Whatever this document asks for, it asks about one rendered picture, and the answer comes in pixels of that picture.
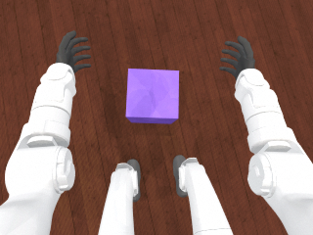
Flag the robot right forearm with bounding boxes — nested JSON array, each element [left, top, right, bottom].
[[234, 69, 313, 165]]

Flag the right robot upper arm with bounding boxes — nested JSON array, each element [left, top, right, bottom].
[[247, 151, 313, 235]]

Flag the robot left hand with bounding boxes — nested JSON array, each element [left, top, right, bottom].
[[56, 30, 91, 74]]

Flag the carton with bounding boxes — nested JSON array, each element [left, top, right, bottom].
[[125, 69, 179, 124]]

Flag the robot left thigh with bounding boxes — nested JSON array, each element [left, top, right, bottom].
[[98, 167, 138, 235]]

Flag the left robot upper arm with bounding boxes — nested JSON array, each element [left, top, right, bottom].
[[0, 146, 75, 235]]

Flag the robot right hand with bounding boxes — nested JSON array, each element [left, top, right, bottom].
[[219, 36, 255, 80]]

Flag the robot left forearm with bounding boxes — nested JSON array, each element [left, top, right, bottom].
[[5, 63, 76, 194]]

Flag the robot right shin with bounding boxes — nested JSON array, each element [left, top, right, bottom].
[[179, 158, 204, 192]]

